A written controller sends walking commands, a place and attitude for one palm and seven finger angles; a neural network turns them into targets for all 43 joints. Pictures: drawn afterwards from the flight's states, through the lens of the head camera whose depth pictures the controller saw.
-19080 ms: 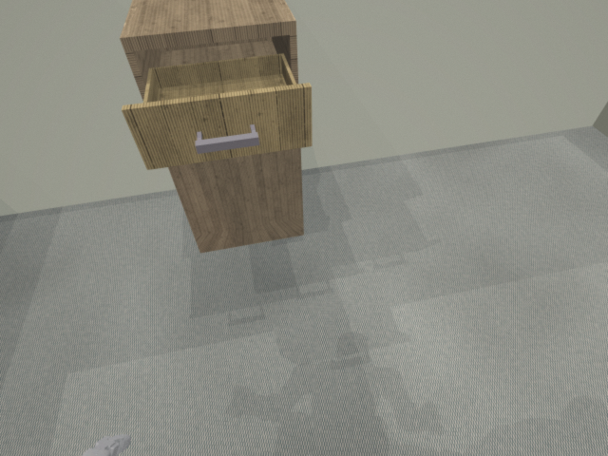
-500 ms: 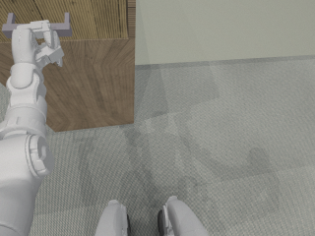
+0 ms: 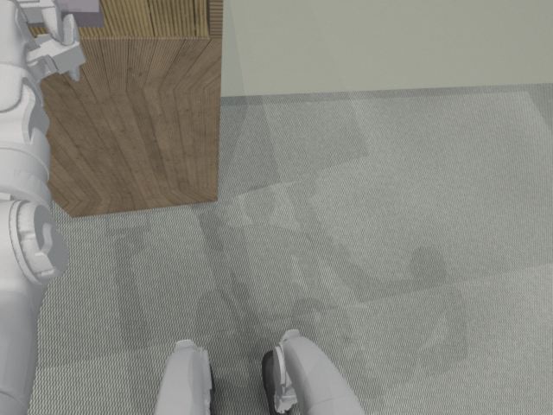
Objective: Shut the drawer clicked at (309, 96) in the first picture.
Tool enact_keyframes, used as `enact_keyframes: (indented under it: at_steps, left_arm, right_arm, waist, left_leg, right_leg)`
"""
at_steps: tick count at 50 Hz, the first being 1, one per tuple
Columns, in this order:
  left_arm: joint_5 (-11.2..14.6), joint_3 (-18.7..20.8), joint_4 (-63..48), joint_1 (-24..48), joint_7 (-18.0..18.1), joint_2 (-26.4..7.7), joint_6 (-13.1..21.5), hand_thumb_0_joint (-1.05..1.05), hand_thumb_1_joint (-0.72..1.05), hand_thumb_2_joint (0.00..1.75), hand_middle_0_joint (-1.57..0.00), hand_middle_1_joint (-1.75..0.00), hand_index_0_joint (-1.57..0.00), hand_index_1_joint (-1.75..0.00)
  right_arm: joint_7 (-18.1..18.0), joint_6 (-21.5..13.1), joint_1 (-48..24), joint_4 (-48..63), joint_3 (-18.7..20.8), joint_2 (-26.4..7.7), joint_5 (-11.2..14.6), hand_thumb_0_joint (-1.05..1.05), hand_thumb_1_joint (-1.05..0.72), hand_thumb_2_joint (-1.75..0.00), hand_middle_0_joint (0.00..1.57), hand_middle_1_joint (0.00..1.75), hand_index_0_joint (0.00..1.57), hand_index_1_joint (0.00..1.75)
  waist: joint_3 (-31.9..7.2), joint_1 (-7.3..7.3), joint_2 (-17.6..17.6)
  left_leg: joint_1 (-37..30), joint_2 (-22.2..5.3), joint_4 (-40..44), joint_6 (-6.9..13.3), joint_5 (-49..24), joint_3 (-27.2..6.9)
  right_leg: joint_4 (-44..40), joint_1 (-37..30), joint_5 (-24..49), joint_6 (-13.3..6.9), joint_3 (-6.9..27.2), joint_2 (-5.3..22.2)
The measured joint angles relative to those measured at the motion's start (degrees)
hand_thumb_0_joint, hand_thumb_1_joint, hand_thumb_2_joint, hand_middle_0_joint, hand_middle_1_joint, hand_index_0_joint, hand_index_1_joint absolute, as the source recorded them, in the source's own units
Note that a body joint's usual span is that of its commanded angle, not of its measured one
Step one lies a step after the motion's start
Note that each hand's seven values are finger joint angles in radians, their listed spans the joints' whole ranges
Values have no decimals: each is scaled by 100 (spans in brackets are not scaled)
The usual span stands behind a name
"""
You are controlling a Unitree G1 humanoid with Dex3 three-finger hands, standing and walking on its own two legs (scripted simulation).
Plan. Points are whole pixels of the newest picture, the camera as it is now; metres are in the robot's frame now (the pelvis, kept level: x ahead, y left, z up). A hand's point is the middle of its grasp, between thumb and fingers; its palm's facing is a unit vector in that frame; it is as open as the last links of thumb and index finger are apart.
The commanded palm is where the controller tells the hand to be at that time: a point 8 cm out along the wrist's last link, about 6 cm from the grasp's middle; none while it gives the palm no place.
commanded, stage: pull the fist back off the drawer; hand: left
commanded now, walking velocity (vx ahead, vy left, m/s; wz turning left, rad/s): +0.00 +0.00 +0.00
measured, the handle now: (39, 0) +0.65 +0.22 +0.10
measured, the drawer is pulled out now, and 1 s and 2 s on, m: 0.00 0.00 0.00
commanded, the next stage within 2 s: draw the hand back to the body in 0.60 s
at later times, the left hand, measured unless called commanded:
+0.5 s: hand (79, 45) +0.57 +0.17 +0.10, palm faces +0.08 -1.00 -0.02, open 3.2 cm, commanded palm +0.53 +0.20 +0.10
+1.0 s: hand (38, 86) +0.48 +0.19 +0.14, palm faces +0.09 -1.00 -0.02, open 3.3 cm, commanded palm +0.44 +0.23 +0.15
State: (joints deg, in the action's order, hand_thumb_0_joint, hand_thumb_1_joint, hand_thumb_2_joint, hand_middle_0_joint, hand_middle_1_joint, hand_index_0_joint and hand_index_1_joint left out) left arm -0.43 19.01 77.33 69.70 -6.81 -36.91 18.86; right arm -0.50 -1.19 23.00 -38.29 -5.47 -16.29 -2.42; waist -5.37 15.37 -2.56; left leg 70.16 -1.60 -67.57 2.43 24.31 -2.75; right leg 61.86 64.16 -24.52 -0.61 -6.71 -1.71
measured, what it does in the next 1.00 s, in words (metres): rises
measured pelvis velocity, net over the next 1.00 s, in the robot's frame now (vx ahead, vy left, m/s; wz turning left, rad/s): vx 0.08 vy -0.01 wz -0.01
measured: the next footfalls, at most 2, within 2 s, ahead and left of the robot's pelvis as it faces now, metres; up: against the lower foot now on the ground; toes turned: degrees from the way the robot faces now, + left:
none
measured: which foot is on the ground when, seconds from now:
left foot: down 0.00-1.00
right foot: down 0.00-1.00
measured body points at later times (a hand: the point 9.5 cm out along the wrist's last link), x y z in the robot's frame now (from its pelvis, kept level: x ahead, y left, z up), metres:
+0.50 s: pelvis +0.03 +0.00 +0.02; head +0.17 +0.02 +0.44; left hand +0.56 +0.22 +0.11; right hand +0.00 -0.25 -0.09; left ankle +0.06 +0.09 -0.64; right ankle +0.04 -0.12 -0.64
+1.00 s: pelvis +0.08 -0.01 +0.06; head +0.14 +0.00 +0.50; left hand +0.47 +0.24 +0.14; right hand +0.15 -0.26 -0.06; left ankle +0.06 +0.09 -0.64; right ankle +0.04 -0.12 -0.64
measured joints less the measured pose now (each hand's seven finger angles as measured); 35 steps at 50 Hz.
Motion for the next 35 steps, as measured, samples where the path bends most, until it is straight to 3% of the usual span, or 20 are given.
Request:
enact_keyframes:
  at_steps: [10, 18, 35]
  left_arm:
    - [-44, 105, -145, -8, -3, 46, -63, 0, 62, 93, -140, -160, -139, -160]
    - [133, 328, -643, -595, 63, 442, -17, 3, 75, 91, -140, -160, -140, -160]
    - [480, 312, -1640, -2239, 69, 1249, 435, 2, 90, 90, -140, -160, -140, -160]
  right_arm:
    - [92, -12, 125, 28, 33, 21, -57, 0, -90, -90, 21, 30, 21, 30]
    - [226, 173, 179, 93, 116, 63, -51, 0, -90, -90, 21, 30, 21, 30]
    - [303, 592, -31, 310, 369, 130, 102, 0, -90, -90, 21, 30, 21, 30]
  waist:
    - [22, -31, -32]
    - [-18, -151, -47]
    - [-161, -611, 32]
  left_leg:
    - [41, 5, -32, 23, -7, 33]
    - [-306, -33, 149, 35, 50, 149]
    - [-1479, -45, 722, -5, 303, 364]
  right_leg:
    - [36, 50, 13, 20, 33, 8]
    - [-133, -241, -1, 37, 157, -28]
    - [-590, -1277, -236, 30, 392, -50]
